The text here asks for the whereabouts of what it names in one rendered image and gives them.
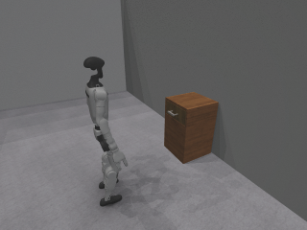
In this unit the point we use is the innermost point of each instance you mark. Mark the right robot hand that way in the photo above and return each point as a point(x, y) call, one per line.
point(118, 156)

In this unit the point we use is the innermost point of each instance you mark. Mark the right robot thigh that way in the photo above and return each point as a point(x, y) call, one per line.
point(113, 167)

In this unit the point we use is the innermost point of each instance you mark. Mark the robot right upper arm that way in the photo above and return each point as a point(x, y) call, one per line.
point(100, 97)

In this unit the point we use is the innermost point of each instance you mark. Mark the cabinet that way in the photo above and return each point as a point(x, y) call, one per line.
point(195, 139)

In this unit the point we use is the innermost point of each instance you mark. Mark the handle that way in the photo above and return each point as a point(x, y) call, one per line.
point(170, 112)

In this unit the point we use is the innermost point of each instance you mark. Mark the robot right forearm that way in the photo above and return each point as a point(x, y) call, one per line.
point(105, 131)

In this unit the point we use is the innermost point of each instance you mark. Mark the right robot foot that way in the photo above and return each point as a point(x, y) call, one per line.
point(113, 199)

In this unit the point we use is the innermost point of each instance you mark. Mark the drawer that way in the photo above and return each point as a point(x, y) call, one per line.
point(181, 114)

